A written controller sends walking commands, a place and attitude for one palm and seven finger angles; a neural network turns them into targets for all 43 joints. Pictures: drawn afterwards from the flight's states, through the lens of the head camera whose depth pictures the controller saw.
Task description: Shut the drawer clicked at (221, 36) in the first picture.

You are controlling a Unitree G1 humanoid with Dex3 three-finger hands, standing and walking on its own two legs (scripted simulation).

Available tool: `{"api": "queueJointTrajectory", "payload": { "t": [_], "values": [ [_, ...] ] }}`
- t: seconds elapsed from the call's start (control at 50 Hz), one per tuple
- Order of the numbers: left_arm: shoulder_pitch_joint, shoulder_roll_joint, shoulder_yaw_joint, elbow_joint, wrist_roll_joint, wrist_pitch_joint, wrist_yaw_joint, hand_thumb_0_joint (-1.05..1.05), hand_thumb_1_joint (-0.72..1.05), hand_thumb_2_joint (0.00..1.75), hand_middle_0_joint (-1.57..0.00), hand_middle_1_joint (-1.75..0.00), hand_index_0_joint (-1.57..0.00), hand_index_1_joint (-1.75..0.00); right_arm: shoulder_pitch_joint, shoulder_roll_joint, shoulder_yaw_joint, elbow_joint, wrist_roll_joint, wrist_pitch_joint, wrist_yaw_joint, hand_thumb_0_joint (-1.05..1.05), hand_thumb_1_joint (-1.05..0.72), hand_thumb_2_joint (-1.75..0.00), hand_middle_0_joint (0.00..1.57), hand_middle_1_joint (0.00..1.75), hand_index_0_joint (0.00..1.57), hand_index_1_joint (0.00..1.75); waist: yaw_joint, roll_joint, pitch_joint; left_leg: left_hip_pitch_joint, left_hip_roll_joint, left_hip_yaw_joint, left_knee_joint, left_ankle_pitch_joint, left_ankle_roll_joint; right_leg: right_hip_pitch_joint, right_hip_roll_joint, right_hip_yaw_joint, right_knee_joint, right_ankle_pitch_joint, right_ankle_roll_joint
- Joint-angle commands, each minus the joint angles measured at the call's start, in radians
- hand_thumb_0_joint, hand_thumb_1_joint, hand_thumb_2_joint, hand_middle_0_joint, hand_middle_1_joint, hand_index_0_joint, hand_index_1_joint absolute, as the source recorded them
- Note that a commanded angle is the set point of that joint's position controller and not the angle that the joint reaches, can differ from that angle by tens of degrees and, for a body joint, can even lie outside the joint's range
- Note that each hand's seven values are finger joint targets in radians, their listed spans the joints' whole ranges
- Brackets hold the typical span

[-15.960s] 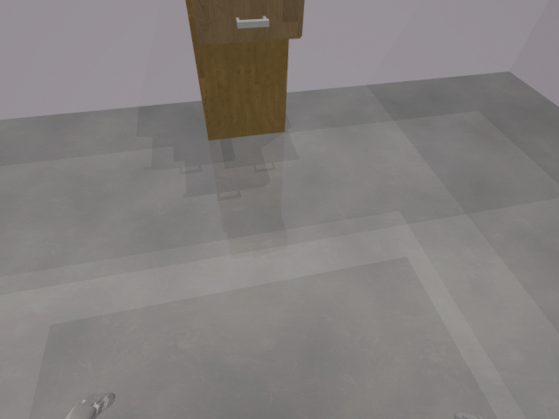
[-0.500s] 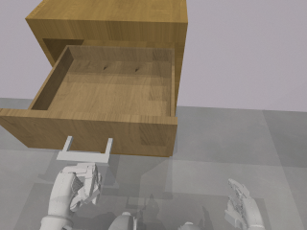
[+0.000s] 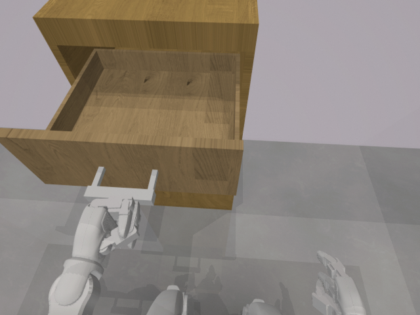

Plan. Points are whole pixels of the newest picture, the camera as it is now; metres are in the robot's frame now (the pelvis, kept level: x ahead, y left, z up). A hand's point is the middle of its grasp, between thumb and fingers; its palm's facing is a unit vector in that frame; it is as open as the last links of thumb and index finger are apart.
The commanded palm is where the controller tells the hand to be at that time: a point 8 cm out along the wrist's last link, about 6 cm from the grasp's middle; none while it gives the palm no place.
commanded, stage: push the drawer shut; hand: left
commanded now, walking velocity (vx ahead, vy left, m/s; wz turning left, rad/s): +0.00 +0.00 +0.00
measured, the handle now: (124, 184) +0.33 +0.17 +0.06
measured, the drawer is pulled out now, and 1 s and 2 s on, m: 0.27 0.14 0.02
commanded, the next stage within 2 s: none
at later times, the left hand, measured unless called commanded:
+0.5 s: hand (144, 192) +0.32 +0.13 +0.06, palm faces -0.09 -1.00 -0.04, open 2.9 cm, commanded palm +0.32 +0.19 +0.07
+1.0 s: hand (151, 167) +0.38 +0.13 +0.06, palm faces -0.07 -1.00 -0.05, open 2.9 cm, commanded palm +0.37 +0.18 +0.07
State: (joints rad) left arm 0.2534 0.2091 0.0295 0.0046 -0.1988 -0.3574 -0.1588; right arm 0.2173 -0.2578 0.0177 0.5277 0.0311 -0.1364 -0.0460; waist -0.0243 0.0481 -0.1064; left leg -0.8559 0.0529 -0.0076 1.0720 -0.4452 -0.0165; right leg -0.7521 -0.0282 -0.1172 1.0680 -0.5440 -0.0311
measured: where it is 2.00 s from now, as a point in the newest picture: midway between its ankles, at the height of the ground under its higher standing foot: outside the picture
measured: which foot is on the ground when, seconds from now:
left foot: down 0.00-1.00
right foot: down 0.00-1.00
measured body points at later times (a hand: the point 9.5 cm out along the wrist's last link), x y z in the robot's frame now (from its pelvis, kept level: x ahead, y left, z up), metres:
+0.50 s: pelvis +0.00 +0.01 +0.01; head +0.07 +0.01 +0.45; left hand +0.32 +0.19 +0.06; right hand +0.15 -0.24 -0.09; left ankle +0.04 +0.13 -0.66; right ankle -0.01 -0.10 -0.66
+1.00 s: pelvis +0.00 +0.01 +0.01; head +0.08 +0.00 +0.45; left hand +0.37 +0.18 +0.06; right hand +0.11 -0.25 -0.10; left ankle +0.04 +0.13 -0.66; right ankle -0.01 -0.10 -0.66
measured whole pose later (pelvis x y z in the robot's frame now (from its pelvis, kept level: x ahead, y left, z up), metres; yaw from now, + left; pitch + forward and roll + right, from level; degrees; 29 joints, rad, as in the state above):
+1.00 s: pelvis +0.00 +0.01 +0.01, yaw -1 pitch +14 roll -1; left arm -0.31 0.20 0.09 0.54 -0.15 -0.39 -0.08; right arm 0.24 -0.26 0.01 0.62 0.02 -0.05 -0.01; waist -0.06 0.03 -0.08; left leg -0.84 0.05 0.02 1.00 -0.41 0.00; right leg -0.76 -0.03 -0.09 1.01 -0.50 -0.02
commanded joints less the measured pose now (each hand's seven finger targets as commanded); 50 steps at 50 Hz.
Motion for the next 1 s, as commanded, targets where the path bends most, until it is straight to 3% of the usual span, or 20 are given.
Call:
{"api": "queueJointTrajectory", "payload": {
  "t": [0.0,0.12,0.14,0.2,0.22,0.28,0.36,0.38,0.46,0.52,0.54,0.58,0.62,0.7,0.72,0.74,0.86,0.92,0.96,0.98],
  "values": [
    [-0.272,0.071,0.052,-0.185,-0.017,-0.046,0.030,0.00,0.90,0.90,-1.40,-1.60,-1.40,-1.60,-0.038,-0.116,-0.049,-0.137,0.003,-0.056,-0.009,0.00,-0.90,-0.90,0.20,0.30,0.20,0.30,-0.047,-0.027,-0.242,0.214,-0.041,-0.013,-0.142,0.122,0.045,0.071,0.020,0.096,-0.232,0.188,0.024],
    [-0.306,0.100,0.092,-0.108,-0.008,-0.030,0.051,0.00,0.90,0.90,-1.40,-1.60,-1.40,-1.60,-0.036,-0.122,-0.049,-0.127,0.000,-0.042,-0.002,0.00,-0.90,-0.90,0.20,0.30,0.20,0.30,-0.029,-0.056,-0.242,0.225,-0.041,-0.013,-0.173,0.136,0.043,0.100,0.023,0.086,-0.242,0.207,0.021],
    [-0.329,0.071,0.067,-0.109,-0.006,-0.033,0.051,0.00,0.90,0.90,-1.40,-1.60,-1.40,-1.60,-0.035,-0.117,-0.047,-0.127,-0.001,-0.040,0.001,0.00,-0.90,-0.90,0.20,0.30,0.20,0.30,-0.032,-0.051,-0.252,0.240,-0.042,-0.012,-0.178,0.150,0.042,0.103,0.024,0.081,-0.235,0.228,0.020],
    [-0.366,0.066,0.060,-0.091,-0.003,-0.038,0.060,0.00,0.90,0.90,-1.40,-1.60,-1.40,-1.60,-0.035,-0.117,-0.049,-0.124,-0.002,-0.037,0.007,0.00,-0.90,-0.90,0.20,0.30,0.20,0.30,-0.030,-0.035,-0.249,0.253,-0.040,-0.013,-0.184,0.146,0.039,0.093,0.024,0.077,-0.235,0.224,0.019],
    [-0.378,0.094,0.082,-0.053,0.005,-0.036,0.066,0.00,0.90,0.90,-1.40,-1.60,-1.40,-1.60,-0.031,-0.123,-0.047,-0.116,-0.002,-0.031,0.007,0.00,-0.90,-0.90,0.20,0.30,0.20,0.30,-0.035,-0.050,-0.220,0.236,-0.039,-0.014,-0.186,0.134,0.041,0.084,0.026,0.078,-0.241,0.209,0.019],
    [-0.500,0.084,0.074,-0.003,0.009,-0.046,0.067,0.00,0.90,0.90,-1.40,-1.60,-1.40,-1.60,-0.036,-0.120,-0.046,-0.101,0.000,-0.022,0.006,0.00,-0.90,-0.90,0.20,0.30,0.20,0.30,-0.051,-0.056,-0.197,0.218,-0.040,-0.014,-0.183,0.083,0.040,0.054,0.025,0.090,-0.250,0.149,0.022],
    [-0.592,0.067,0.048,0.020,0.021,-0.051,0.075,0.00,0.90,0.90,-1.40,-1.60,-1.40,-1.60,-0.025,-0.123,-0.048,-0.088,-0.001,-0.019,0.007,0.00,-0.90,-0.90,0.20,0.30,0.20,0.30,-0.057,-0.017,-0.245,0.264,-0.038,-0.020,-0.188,0.103,0.041,0.044,0.025,0.078,-0.234,0.175,0.018],
    [-0.596,0.070,0.056,0.021,0.021,-0.051,0.078,0.00,0.90,0.90,-1.40,-1.60,-1.40,-1.60,-0.022,-0.123,-0.049,-0.087,-0.001,-0.018,0.009,0.00,-0.90,-0.90,0.20,0.30,0.20,0.30,-0.046,0.007,-0.270,0.279,-0.038,-0.023,-0.190,0.120,0.038,0.053,0.026,0.076,-0.228,0.190,0.015],
    [-0.639,0.053,0.034,0.052,0.030,-0.040,0.090,0.00,0.90,0.90,-1.40,-1.60,-1.40,-1.60,-0.011,-0.126,-0.053,-0.080,-0.003,-0.008,0.014,0.00,-0.90,-0.90,0.20,0.30,0.20,0.30,-0.053,-0.021,-0.310,0.299,-0.035,-0.023,-0.189,0.154,0.039,0.064,0.025,0.074,-0.227,0.229,0.019],
    [-0.673,0.094,0.074,0.102,0.040,-0.040,0.104,0.00,0.90,0.90,-1.40,-1.60,-1.40,-1.60,0.000,-0.133,-0.054,-0.067,-0.004,0.003,0.013,0.00,-0.90,-0.90,0.20,0.30,0.20,0.30,-0.052,-0.059,-0.300,0.284,-0.033,-0.027,-0.193,0.160,0.039,0.073,0.028,0.071,-0.226,0.232,0.018],
    [-0.687,0.060,0.046,0.102,0.041,-0.044,0.103,0.00,0.90,0.90,-1.40,-1.60,-1.40,-1.60,-0.001,-0.127,-0.054,-0.069,-0.004,0.006,0.016,0.00,-0.90,-0.90,0.20,0.30,0.20,0.30,-0.055,-0.043,-0.309,0.297,-0.035,-0.023,-0.193,0.168,0.039,0.072,0.028,0.074,-0.227,0.245,0.018],
    [-0.707,0.060,0.049,0.110,0.040,-0.046,0.107,0.00,0.90,0.90,-1.40,-1.60,-1.40,-1.60,0.005,-0.126,-0.055,-0.065,-0.005,0.010,0.019,0.00,-0.90,-0.90,0.20,0.30,0.20,0.30,-0.051,-0.025,-0.320,0.307,-0.036,-0.022,-0.194,0.185,0.036,0.078,0.026,0.071,-0.223,0.264,0.016],
    [-0.701,0.093,0.086,0.160,0.040,-0.048,0.111,0.00,0.90,0.90,-1.40,-1.60,-1.40,-1.60,0.015,-0.133,-0.056,-0.056,-0.007,0.019,0.019,0.00,-0.90,-0.90,0.20,0.30,0.20,0.30,-0.051,-0.079,-0.306,0.285,-0.034,-0.020,-0.196,0.187,0.040,0.092,0.031,0.073,-0.230,0.273,0.019],
    [-0.753,0.079,0.080,0.172,0.038,-0.064,0.105,0.00,0.90,0.90,-1.40,-1.60,-1.40,-1.60,0.018,-0.126,-0.056,-0.055,-0.006,0.029,0.025,0.00,-0.90,-0.90,0.20,0.30,0.20,0.30,-0.047,-0.035,-0.313,0.298,-0.038,-0.016,-0.200,0.198,0.036,0.100,0.030,0.077,-0.227,0.293,0.015],
    [-0.753,0.109,0.107,0.175,0.041,-0.071,0.107,0.00,0.90,0.90,-1.40,-1.60,-1.40,-1.60,0.022,-0.130,-0.058,-0.052,-0.007,0.031,0.026,0.00,-0.90,-0.90,0.20,0.30,0.20,0.30,-0.043,-0.029,-0.323,0.301,-0.036,-0.015,-0.196,0.214,0.037,0.102,0.031,0.077,-0.223,0.303,0.014],
    [-0.747,0.081,0.085,0.191,0.041,-0.070,0.103,0.00,0.90,0.90,-1.40,-1.60,-1.40,-1.60,0.025,-0.125,-0.056,-0.053,-0.009,0.035,0.028,0.00,-0.90,-0.90,0.20,0.30,0.20,0.30,-0.046,-0.028,-0.332,0.306,-0.039,-0.009,-0.195,0.225,0.038,0.112,0.031,0.081,-0.226,0.325,0.016],
    [-0.896,0.107,0.101,0.285,0.045,-0.086,0.101,0.00,0.90,0.90,-1.40,-1.60,-1.40,-1.60,0.043,-0.130,-0.057,-0.025,-0.006,0.050,0.027,0.00,-0.90,-0.90,0.20,0.30,0.20,0.30,-0.079,-0.054,-0.274,0.268,-0.035,-0.013,-0.189,0.164,0.038,0.063,0.035,0.085,-0.235,0.270,0.020],
    [-0.951,0.148,0.132,0.319,0.046,-0.097,0.101,0.00,0.90,0.90,-1.40,-1.60,-1.40,-1.60,0.050,-0.136,-0.056,-0.017,-0.006,0.053,0.024,0.00,-0.90,-0.90,0.20,0.30,0.20,0.30,-0.077,-0.045,-0.291,0.257,-0.038,-0.012,-0.185,0.145,0.041,0.067,0.036,0.096,-0.237,0.249,0.020],
    [-1.002,0.108,0.098,0.334,0.049,-0.102,0.096,0.00,0.90,0.90,-1.40,-1.60,-1.40,-1.60,0.059,-0.129,-0.057,-0.010,-0.007,0.054,0.025,0.00,-0.90,-0.90,0.20,0.30,0.20,0.30,-0.087,-0.016,-0.330,0.289,-0.040,-0.014,-0.182,0.168,0.040,0.057,0.036,0.092,-0.228,0.273,0.019],
    [-1.012,0.128,0.121,0.350,0.046,-0.102,0.098,0.00,0.90,0.90,-1.40,-1.60,-1.40,-1.60,0.065,-0.132,-0.059,-0.005,-0.007,0.054,0.025,0.00,-0.90,-0.90,0.20,0.30,0.20,0.30,-0.084,-0.028,-0.339,0.287,-0.038,-0.016,-0.178,0.174,0.039,0.062,0.036,0.093,-0.227,0.280,0.019]
  ]
}}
